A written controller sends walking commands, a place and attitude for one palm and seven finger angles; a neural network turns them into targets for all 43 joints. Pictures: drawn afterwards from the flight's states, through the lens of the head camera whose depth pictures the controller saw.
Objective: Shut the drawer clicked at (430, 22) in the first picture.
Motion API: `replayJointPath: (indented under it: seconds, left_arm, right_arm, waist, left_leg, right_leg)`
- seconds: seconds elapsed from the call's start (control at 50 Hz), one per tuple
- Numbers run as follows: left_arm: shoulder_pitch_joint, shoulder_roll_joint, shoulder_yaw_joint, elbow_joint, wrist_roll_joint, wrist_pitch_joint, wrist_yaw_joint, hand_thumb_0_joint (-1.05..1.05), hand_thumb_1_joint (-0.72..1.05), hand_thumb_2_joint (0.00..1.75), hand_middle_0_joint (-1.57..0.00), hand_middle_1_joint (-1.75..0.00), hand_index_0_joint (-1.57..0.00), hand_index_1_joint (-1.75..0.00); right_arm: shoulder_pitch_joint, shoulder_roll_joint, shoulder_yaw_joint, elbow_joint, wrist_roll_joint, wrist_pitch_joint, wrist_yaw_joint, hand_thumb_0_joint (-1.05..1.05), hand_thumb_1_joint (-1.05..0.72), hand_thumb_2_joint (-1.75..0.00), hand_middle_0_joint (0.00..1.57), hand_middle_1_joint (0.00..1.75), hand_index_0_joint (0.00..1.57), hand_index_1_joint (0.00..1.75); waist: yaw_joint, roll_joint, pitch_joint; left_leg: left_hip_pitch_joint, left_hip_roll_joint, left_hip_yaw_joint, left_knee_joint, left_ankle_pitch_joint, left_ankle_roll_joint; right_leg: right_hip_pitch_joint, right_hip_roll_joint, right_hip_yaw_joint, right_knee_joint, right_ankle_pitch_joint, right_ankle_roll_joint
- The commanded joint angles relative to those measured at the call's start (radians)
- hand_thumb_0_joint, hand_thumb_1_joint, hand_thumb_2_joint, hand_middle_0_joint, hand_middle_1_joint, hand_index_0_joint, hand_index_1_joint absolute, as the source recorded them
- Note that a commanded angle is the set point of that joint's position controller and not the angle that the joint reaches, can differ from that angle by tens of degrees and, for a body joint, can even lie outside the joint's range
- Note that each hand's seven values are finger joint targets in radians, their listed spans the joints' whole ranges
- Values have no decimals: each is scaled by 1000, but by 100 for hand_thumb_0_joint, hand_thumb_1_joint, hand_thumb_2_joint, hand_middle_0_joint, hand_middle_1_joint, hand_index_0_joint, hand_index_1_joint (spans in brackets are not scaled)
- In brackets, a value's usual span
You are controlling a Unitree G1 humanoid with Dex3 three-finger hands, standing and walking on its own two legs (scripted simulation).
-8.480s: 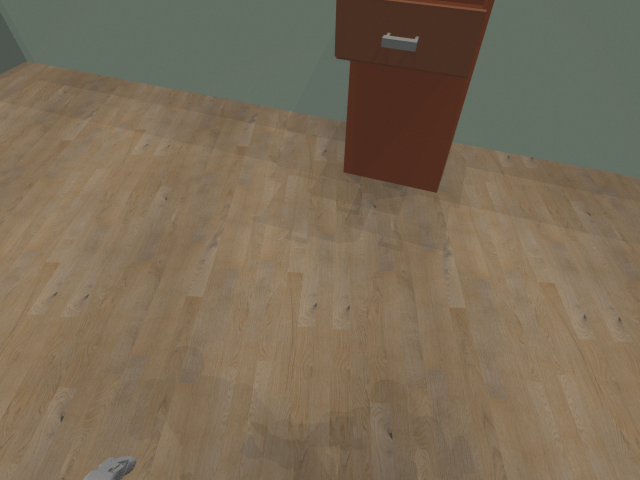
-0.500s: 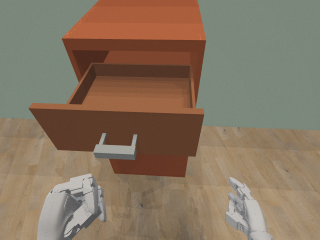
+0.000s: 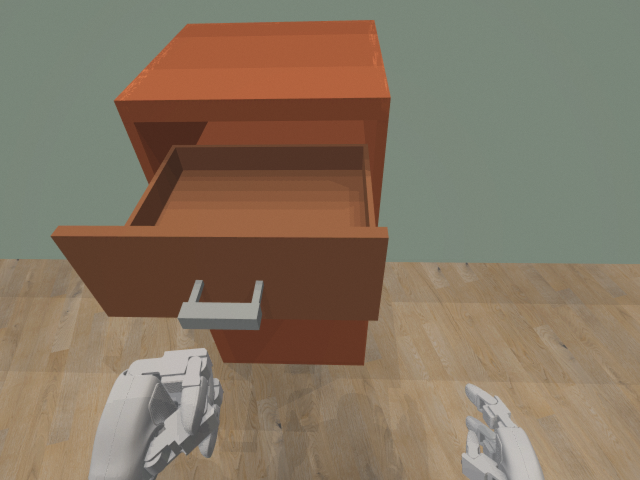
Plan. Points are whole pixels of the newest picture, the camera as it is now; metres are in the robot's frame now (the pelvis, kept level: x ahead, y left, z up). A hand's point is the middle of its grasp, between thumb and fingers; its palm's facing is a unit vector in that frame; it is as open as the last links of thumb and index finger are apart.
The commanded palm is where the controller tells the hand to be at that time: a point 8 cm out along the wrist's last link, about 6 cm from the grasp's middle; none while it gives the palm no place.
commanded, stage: raise the hand and make a fist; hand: left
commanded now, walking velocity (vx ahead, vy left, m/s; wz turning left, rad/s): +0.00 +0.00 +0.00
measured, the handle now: (224, 301) +0.33 +0.16 +0.06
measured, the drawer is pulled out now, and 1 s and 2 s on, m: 0.29 0.29 0.29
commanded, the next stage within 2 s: bring the fist close to the handle in 0.16 s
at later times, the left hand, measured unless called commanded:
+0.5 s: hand (206, 413) +0.16 +0.12 +0.12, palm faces +0.09 -0.99 -0.06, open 3.3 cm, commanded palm +0.12 +0.17 +0.13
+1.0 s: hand (225, 396) +0.20 +0.12 +0.08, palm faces +0.04 -1.00 -0.02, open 3.3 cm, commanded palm +0.16 +0.17 +0.08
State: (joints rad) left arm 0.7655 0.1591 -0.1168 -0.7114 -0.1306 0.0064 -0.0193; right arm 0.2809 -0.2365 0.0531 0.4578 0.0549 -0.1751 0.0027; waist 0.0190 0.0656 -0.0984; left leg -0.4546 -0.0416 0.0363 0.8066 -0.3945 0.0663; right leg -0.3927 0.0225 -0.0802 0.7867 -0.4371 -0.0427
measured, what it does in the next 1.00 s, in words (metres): stands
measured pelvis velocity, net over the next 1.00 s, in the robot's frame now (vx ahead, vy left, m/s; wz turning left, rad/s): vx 0.00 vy -0.02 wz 0.01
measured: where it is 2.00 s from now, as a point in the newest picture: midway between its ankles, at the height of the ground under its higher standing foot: outside the picture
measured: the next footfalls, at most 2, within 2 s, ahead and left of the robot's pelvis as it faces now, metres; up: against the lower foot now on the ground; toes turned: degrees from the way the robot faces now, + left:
none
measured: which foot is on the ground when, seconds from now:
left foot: down 0.00-1.00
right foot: down 0.00-1.00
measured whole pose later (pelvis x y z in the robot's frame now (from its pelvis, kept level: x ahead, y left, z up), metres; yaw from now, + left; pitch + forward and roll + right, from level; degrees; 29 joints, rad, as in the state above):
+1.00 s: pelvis +0.00 -0.02 -0.01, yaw +0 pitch +7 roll +0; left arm 0.58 0.15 0.01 -0.29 -0.21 -0.28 -0.09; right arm 0.25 -0.24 0.03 0.53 0.03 -0.21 -0.01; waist 0.00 0.05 -0.10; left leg -0.58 -0.02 0.01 0.87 -0.42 0.03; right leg -0.52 0.04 -0.10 0.85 -0.46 -0.08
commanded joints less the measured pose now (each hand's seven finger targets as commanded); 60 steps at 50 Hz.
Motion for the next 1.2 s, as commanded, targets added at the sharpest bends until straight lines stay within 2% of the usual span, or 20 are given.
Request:
replayJointPath:
  seconds: [0.0,0.1,0.16,0.22,0.28,0.3,0.32,0.4,0.44,0.5,0.58,0.6,0.68,0.72,0.78,0.8,0.86,0.9,1.1,1.18]
  left_arm:
    - [24,91,112,-269,-20,-96,26,0,90,90,-140,-160,-140,-160]
    - [-3,99,163,-195,-62,-158,12,0,90,90,-140,-160,-140,-160]
    - [37,89,167,-162,-89,-165,-37,0,90,90,-140,-160,-140,-160]
    - [33,98,168,-147,-98,-154,-81,0,90,90,-140,-160,-140,-160]
    - [20,123,221,-78,-106,-147,-103,0,90,90,-140,-160,-140,-160]
    - [10,127,234,-73,-109,-151,-106,0,90,90,-140,-160,-140,-160]
    - [6,111,229,-40,-114,-153,-108,0,90,90,-140,-160,-140,-160]
    - [-38,130,270,-16,-133,-202,-116,0,90,90,-140,-160,-140,-160]
    - [-33,107,250,-4,-134,-228,-126,0,90,90,-140,-160,-140,-160]
    - [-85,131,265,23,-135,-264,-133,0,90,90,-140,-160,-140,-160]
    - [-74,111,255,119,-135,-283,-155,0,90,90,-140,-160,-140,-160]
    - [-92,121,265,143,-135,-282,-154,0,90,90,-140,-160,-140,-160]
    - [-137,89,215,137,-132,-291,-147,0,90,90,-140,-160,-140,-160]
    - [-150,112,243,153,-122,-299,-126,0,90,90,-140,-160,-140,-160]
    - [-190,85,199,143,-112,-325,-105,0,90,90,-140,-160,-140,-160]
    - [-201,113,231,169,-105,-332,-90,0,90,90,-140,-160,-140,-160]
    - [-182,64,185,197,-100,-345,-82,0,90,90,-140,-160,-140,-160]
    - [-182,70,181,219,-89,-344,-75,0,90,90,-140,-160,-140,-160]
    - [-314,60,136,231,-43,-382,-14,0,90,90,-140,-160,-140,-160]
    - [-323,22,91,252,-37,-396,1,0,90,90,-140,-160,-140,-160]
  right_arm:
    - [-152,-82,-49,-192,2,-66,-9,0,-90,-90,20,30,20,30]
    - [-148,-89,-52,-154,0,-88,-18,0,-90,-90,20,30,20,30]
    - [-151,-93,-52,-145,5,-102,-22,0,-90,-90,20,30,20,30]
    - [-152,-90,-51,-135,10,-113,-28,0,-90,-90,20,30,20,30]
    - [-154,-88,-52,-116,9,-112,-38,0,-90,-90,20,30,20,30]
    - [-163,-87,-54,-109,10,-111,-39,0,-90,-90,20,30,20,30]
    - [-156,-85,-52,-106,9,-110,-41,0,-90,-90,20,30,20,30]
    - [-157,-89,-56,-90,6,-119,-45,0,-90,-90,20,30,20,30]
    - [-143,-89,-58,-90,2,-124,-40,0,-90,-90,20,30,20,30]
    - [-142,-97,-63,-72,1,-133,-38,0,-90,-90,20,30,20,30]
    - [-140,-104,-67,-69,-2,-128,-35,0,-90,-90,20,30,20,30]
    - [-149,-106,-68,-63,-1,-123,-36,0,-90,-90,20,30,20,30]
    - [-148,-109,-66,-82,-5,-121,-37,0,-90,-90,20,30,20,30]
    - [-143,-109,-71,-77,-7,-116,-38,0,-90,-90,20,30,20,30]
    - [-137,-110,-69,-90,-12,-118,-33,0,-90,-90,20,30,20,30]
    - [-135,-112,-73,-76,-12,-112,-34,0,-90,-90,20,30,20,30]
    - [-133,-114,-73,-91,-15,-106,-26,0,-90,-90,20,30,20,30]
    - [-129,-119,-76,-92,-18,-97,-23,0,-90,-90,20,30,20,30]
    - [-107,-125,-72,-120,-30,-53,-17,0,-90,-90,20,30,20,30]
    - [-99,-125,-71,-132,-36,-42,-8,0,-90,-90,20,30,20,30]
  waist:
    - [22,-46,-26]
    - [1,-80,18]
    - [6,-103,-8]
    - [6,-59,-18]
    - [5,-129,-9]
    - [8,-105,0]
    - [5,-124,10]
    - [7,-94,-22]
    - [2,-93,-55]
    - [-9,-72,-57]
    - [-10,-123,-53]
    - [-11,-116,-27]
    - [-14,-81,-44]
    - [-9,-83,-59]
    - [-20,-79,-78]
    - [-19,-81,-76]
    - [-20,-75,-90]
    - [-22,-98,-101]
    - [-43,-63,-115]
    - [-47,-40,-166]
  left_leg:
    - [68,61,-91,-152,145,-27]
    - [54,53,-79,-112,134,-20]
    - [50,47,-71,-97,161,-17]
    - [63,43,-71,-94,192,-16]
    - [44,38,-74,-83,206,-18]
    - [48,36,-73,-86,208,-19]
    - [39,34,-74,-91,199,-20]
    - [44,30,-72,-74,213,-23]
    - [48,28,-69,-74,229,-23]
    - [41,27,-73,-59,232,-22]
    - [-1,25,-72,-54,211,-25]
    - [-12,25,-75,-54,195,-25]
    - [-7,24,-74,-64,179,-23]
    - [-14,26,-72,-65,169,-24]
    - [-9,29,-74,-58,174,-22]
    - [-18,30,-74,-53,169,-24]
    - [-26,29,-70,-46,172,-24]
    - [-39,30,-72,-36,183,-23]
    - [-75,39,-84,1,161,-26]
    - [-82,41,-86,27,177,-30]
  right_leg:
    - [-37,-8,10,-146,128,17]
    - [-61,-17,48,-198,120,27]
    - [-24,-34,82,-214,186,40]
    - [-1,-46,97,-219,271,49]
    - [20,-61,129,-230,364,75]
    - [18,-55,120,-231,358,68]
    - [10,-54,116,-229,350,69]
    - [25,-64,140,-223,413,84]
    - [31,-64,127,-203,449,85]
    - [21,-67,139,-199,456,89]
    - [15,-73,144,-191,444,95]
    - [0,-70,148,-202,401,91]
    - [-25,-61,126,-188,307,69]
    - [-31,-54,122,-184,258,60]
    - [-59,-44,103,-152,252,53]
    - [-62,-40,106,-154,233,50]
    - [-82,-32,87,-122,235,43]
    - [-82,-30,84,-107,257,45]
    - [-184,-7,50,-25,187,24]
    - [-207,-4,43,14,205,22]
